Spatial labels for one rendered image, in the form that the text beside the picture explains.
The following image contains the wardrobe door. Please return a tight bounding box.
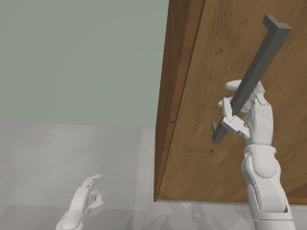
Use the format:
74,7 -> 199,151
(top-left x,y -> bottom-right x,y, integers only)
157,0 -> 307,204
285,183 -> 307,198

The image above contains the right robot forearm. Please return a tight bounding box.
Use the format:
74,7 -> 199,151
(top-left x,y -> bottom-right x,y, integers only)
241,144 -> 296,230

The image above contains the handle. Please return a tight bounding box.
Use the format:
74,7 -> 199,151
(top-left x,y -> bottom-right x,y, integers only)
211,14 -> 292,144

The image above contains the left robot forearm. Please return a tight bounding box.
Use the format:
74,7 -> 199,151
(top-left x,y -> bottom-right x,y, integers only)
56,210 -> 84,230

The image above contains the left robot hand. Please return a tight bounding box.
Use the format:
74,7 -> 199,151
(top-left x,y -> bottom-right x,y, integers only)
68,174 -> 104,219

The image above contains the right robot hand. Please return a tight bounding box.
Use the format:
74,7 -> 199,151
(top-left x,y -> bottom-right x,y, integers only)
218,80 -> 273,146

